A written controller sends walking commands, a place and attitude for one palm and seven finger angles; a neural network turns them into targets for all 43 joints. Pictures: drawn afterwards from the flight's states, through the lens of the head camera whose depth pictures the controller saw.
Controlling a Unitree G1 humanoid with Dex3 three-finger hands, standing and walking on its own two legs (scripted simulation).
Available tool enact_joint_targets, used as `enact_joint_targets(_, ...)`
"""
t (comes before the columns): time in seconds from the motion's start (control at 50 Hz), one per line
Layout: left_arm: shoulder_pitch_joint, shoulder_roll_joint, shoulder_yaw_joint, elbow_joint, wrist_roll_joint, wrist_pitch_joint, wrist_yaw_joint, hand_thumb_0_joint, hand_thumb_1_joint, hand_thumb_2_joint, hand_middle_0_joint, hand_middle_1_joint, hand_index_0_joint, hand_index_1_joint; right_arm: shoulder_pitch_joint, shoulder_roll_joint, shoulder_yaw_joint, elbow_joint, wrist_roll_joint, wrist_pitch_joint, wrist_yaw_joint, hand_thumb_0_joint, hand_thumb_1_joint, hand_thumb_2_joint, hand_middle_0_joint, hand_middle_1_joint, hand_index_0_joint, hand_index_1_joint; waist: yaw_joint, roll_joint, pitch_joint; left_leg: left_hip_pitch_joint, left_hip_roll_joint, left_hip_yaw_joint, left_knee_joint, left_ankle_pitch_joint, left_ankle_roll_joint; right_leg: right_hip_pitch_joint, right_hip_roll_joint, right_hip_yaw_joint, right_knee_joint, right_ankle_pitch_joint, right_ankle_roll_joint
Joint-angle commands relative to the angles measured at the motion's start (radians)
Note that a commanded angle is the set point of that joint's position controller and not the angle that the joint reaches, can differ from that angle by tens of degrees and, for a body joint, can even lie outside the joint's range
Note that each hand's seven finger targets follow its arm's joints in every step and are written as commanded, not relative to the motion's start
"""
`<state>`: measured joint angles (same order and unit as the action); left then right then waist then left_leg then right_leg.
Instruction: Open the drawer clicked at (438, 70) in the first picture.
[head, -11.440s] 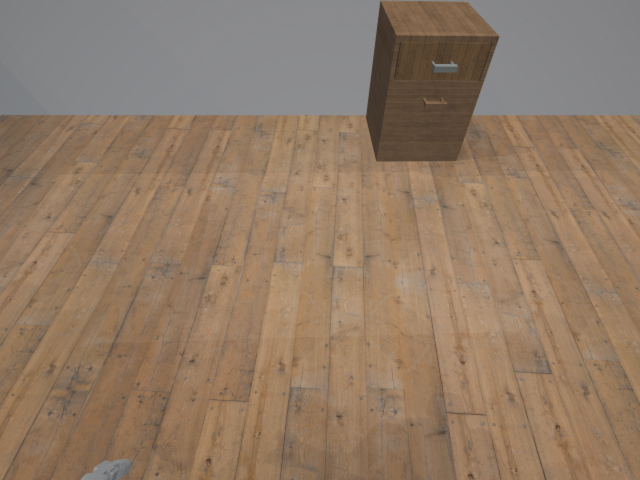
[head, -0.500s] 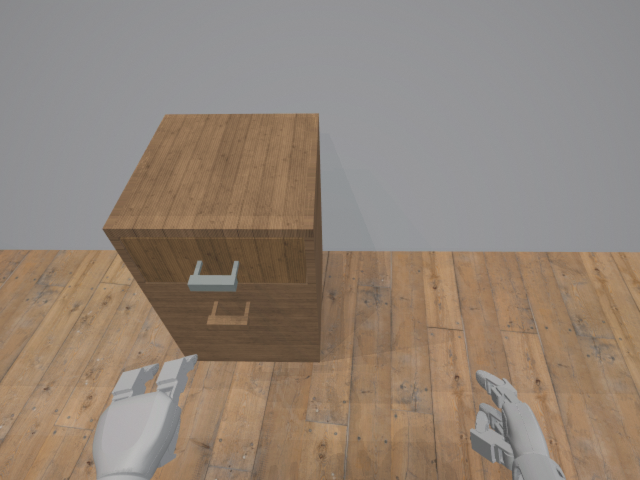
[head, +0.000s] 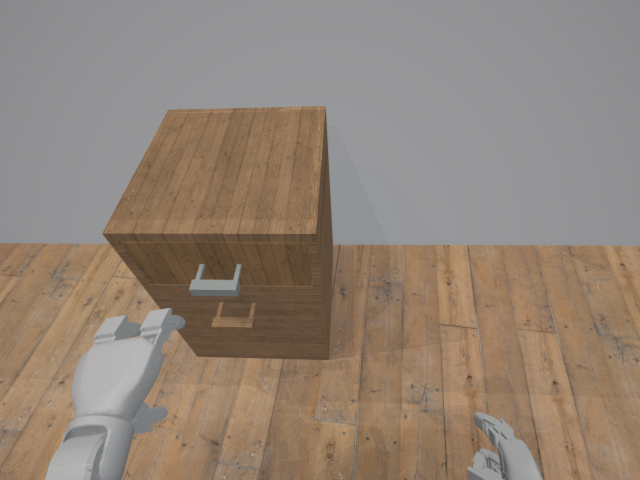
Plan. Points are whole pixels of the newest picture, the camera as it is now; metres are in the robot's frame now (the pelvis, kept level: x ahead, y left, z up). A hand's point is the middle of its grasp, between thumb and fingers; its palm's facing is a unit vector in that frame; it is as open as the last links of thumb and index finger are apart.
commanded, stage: raise the hand with hooked fingers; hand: left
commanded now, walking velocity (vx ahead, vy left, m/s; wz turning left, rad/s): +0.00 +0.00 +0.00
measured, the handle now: (217, 278) +0.52 +0.30 -0.22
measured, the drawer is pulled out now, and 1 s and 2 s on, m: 0.00 0.00 0.00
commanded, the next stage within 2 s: move the hooked fingers above the handle in 1.00 s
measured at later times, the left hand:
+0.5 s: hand (136, 298) +0.29 +0.26 +0.08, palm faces +0.04 -0.08 -1.00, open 13.7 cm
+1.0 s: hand (137, 289) +0.30 +0.25 +0.10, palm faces +0.04 -0.08 -1.00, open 13.8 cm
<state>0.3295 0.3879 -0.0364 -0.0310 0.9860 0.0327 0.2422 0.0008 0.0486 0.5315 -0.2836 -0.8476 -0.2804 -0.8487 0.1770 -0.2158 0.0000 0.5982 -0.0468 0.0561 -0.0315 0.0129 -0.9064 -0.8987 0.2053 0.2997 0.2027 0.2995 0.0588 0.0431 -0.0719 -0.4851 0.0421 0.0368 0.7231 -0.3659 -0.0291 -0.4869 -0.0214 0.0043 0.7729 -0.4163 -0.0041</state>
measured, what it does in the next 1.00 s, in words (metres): stands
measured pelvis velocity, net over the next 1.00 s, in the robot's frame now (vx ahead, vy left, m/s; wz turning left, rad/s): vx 0.00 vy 0.01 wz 0.01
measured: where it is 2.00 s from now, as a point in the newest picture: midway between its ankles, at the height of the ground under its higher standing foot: outside the picture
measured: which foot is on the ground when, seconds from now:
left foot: down 0.00-1.00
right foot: down 0.00-1.00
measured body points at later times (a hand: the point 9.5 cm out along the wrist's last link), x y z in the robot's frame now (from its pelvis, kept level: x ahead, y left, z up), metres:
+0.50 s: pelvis +0.01 +0.01 +0.02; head +0.02 -0.02 +0.47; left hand +0.29 +0.26 +0.14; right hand +0.22 -0.20 -0.08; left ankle +0.00 +0.14 -0.71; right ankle -0.02 -0.11 -0.71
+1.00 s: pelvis +0.00 +0.01 +0.02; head +0.02 -0.02 +0.47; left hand +0.29 +0.25 +0.15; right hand +0.18 -0.22 -0.09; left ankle +0.00 +0.14 -0.71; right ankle -0.02 -0.11 -0.71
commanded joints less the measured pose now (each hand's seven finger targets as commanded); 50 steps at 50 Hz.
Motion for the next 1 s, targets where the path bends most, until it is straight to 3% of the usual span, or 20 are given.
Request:
enact_joint_targets(0.0, -0.193, 0.226, 0.188, -0.263, 0.018, -0.124, 0.094, 0.0, -0.173, 0.44, -0.277, -0.99, -0.277, -0.99, -0.129, -0.101, -0.06, -0.153, -0.023, -0.069, -0.005, 0.0, -0.9, -0.9, 0.2, 0.3, 0.2, 0.3, 0.004, 0.009, -0.241, 0.16, -0.069, 0.004, -0.038, 0.31, 0.063, 0.109, 0.022, 0.014, -0.128, 0.41, -0.028)
enact_joint_targets(0.02, -0.185, 0.223, 0.197, -0.247, 0.018, -0.137, 0.111, 0.0, -0.197, 0.43, -0.278, -1.005, -0.278, -1.005, -0.12, -0.1, -0.066, -0.147, -0.023, -0.07, -0.002, 0.0, -0.9, -0.9, 0.2, 0.3, 0.2, 0.3, 0.003, 0.031, -0.249, 0.17, -0.069, 0.004, -0.032, 0.328, 0.06, 0.1, 0.024, 0.006, -0.122, 0.415, -0.03)
enact_joint_targets(0.06, -0.204, 0.21, 0.198, -0.22, 0.007, -0.135, 0.136, 0.0, -0.243, 0.41, -0.282, -1.035, -0.282, -1.035, -0.112, -0.105, -0.077, -0.138, -0.017, -0.071, 0.005, 0.0, -0.9, -0.9, 0.2, 0.3, 0.2, 0.3, -0.011, 0.012, -0.248, 0.168, -0.065, 0.001, -0.027, 0.333, 0.058, 0.089, 0.028, -0.01, -0.121, 0.411, -0.029)
enact_joint_targets(0.12, -0.234, 0.199, 0.179, -0.172, -0.005, -0.092, 0.141, 0.0, -0.313, 0.38, -0.287, -1.08, -0.287, -1.08, -0.117, -0.118, -0.087, -0.135, -0.002, -0.064, 0.014, 0.0, -0.9, -0.9, 0.2, 0.3, 0.2, 0.3, -0.013, 0.013, -0.249, 0.168, -0.062, 0.003, -0.043, 0.355, 0.055, 0.098, 0.032, -0.026, -0.123, 0.434, -0.029)
enact_joint_targets(0.2, -0.297, 0.182, 0.112, -0.16, -0.013, -0.009, 0.088, 0.0, -0.407, 0.34, -0.293, -1.14, -0.293, -1.14, -0.138, -0.127, -0.088, -0.146, 0.02, -0.053, 0.019, 0.0, -0.9, -0.9, 0.2, 0.3, 0.2, 0.3, -0.008, -0.01, -0.249, 0.2, -0.054, 0.002, -0.088, 0.407, 0.056, 0.146, 0.033, -0.036, -0.144, 0.46, -0.028)
enact_joint_targets(0.28, -0.368, 0.211, 0.093, -0.152, -0.026, 0.036, 0.005, 0.0, -0.5, 0.3, -0.3, -1.2, -0.3, -1.2, -0.152, -0.13, -0.075, -0.154, 0.031, -0.043, 0.012, 0.0, -0.9, -0.9, 0.2, 0.3, 0.2, 0.3, -0.003, -0.054, -0.221, 0.229, -0.054, 0.003, -0.135, 0.427, 0.062, 0.2, 0.032, -0.039, -0.183, 0.473, -0.023)
enact_joint_targets(0.38, -0.489, 0.266, 0.121, -0.135, -0.014, 0.021, -0.056, 0.0, -0.5, 0.3, -0.3, -1.2, -0.3, -1.2, -0.156, -0.121, -0.061, -0.152, 0.035, -0.026, 0.007, 0.0, -0.9, -0.9, 0.2, 0.3, 0.2, 0.3, 0.004, -0.023, -0.193, 0.277, -0.055, 0.003, -0.179, 0.448, 0.06, 0.227, 0.036, -0.042, -0.225, 0.456, -0.028)
enact_joint_targets(0.56, -0.7, 0.267, 0.087, -0.048, -0.039, -0.002, -0.116, 0.0, -0.5, 0.3, -0.3, -1.2, -0.3, -1.2, -0.148, -0.12, -0.051, -0.143, 0.054, -0.022, 0.003, 0.0, -0.9, -0.9, 0.2, 0.3, 0.2, 0.3, -0.014, 0.004, -0.173, 0.316, -0.06, 0.003, -0.243, 0.387, 0.057, 0.254, 0.041, -0.048, -0.299, 0.377, -0.031)
enact_joint_targets(0.64, -0.614, 0.255, 0.086, 0.012, -0.054, -0.006, -0.157, 0.0, -0.5, 0.3, -0.3, -1.2, -0.3, -1.2, -0.134, -0.127, -0.055, -0.146, 0.054, -0.017, 0.008, 0.0, -0.9, -0.9, 0.2, 0.3, 0.2, 0.3, -0.001, -0.043, -0.176, 0.309, -0.061, 0.013, -0.259, 0.396, 0.059, 0.293, 0.042, -0.044, -0.321, 0.396, -0.029)
enact_joint_targets(0.68, -0.594, 0.26, 0.09, -0.01, -0.061, -0.022, -0.169, 0.0, -0.5, 0.3, -0.3, -1.2, -0.3, -1.2, -0.137, -0.13, -0.057, -0.153, 0.055, -0.014, 0.013, 0.0, -0.9, -0.9, 0.2, 0.3, 0.2, 0.3, 0.006, -0.033, -0.173, 0.31, -0.061, 0.013, -0.265, 0.396, 0.06, 0.296, 0.041, -0.043, -0.323, 0.405, -0.028)
enact_joint_targets(0.74, -0.598, 0.284, 0.12, -0.046, -0.066, -0.054, -0.163, 0.0, -0.5, 0.3, -0.3, -1.2, -0.3, -1.2, -0.137, -0.134, -0.058, -0.159, 0.05, -0.015, 0.013, 0.0, -0.9, -0.9, 0.2, 0.3, 0.2, 0.3, 0.012, -0.061, -0.184, 0.303, -0.06, 0.016, -0.268, 0.41, 0.064, 0.317, 0.037, -0.037, -0.328, 0.424, -0.027)
enact_joint_targets(0.84, -0.678, 0.32, 0.165, -0.098, -0.044, -0.106, -0.098, 0.0, -0.5, 0.3, -0.3, -1.2, -0.3, -1.2, -0.125, -0.129, -0.067, -0.141, 0.046, -0.024, 0.011, 0.0, -0.9, -0.9, 0.2, 0.3, 0.2, 0.3, 0.007, -0.009, -0.195, 0.315, -0.059, 0.01, -0.265, 0.404, 0.063, 0.288, 0.039, -0.038, -0.323, 0.387, -0.032)
enact_joint_targets(0.86, -0.69, 0.311, 0.163, -0.109, -0.037, -0.112, -0.08, 0.0, -0.5, 0.3, -0.3, -1.2, -0.3, -1.2, -0.125, -0.128, -0.07, -0.138, 0.047, -0.029, 0.013, 0.0, -0.9, -0.9, 0.2, 0.3, 0.2, 0.3, 0.005, 0.028, -0.208, 0.327, -0.059, 0.008, -0.26, 0.406, 0.063, 0.276, 0.039, -0.04, -0.316, 0.383, -0.035)
enact_joint_targets(0.98, -0.653, 0.273, 0.132, -0.031, -0.044, -0.06, -0.055, 0.0, -0.5, 0.3, -0.3, -1.2, -0.3, -1.2, -0.122, -0.132, -0.08, -0.119, 0.061, -0.034, 0.019, 0.0, -0.9, -0.9, 0.2, 0.3, 0.2, 0.3, 0.001, -0.002, -0.208, 0.318, -0.058, 0.02, -0.259, 0.406, 0.062, 0.279, 0.039, -0.039, -0.317, 0.404, -0.032)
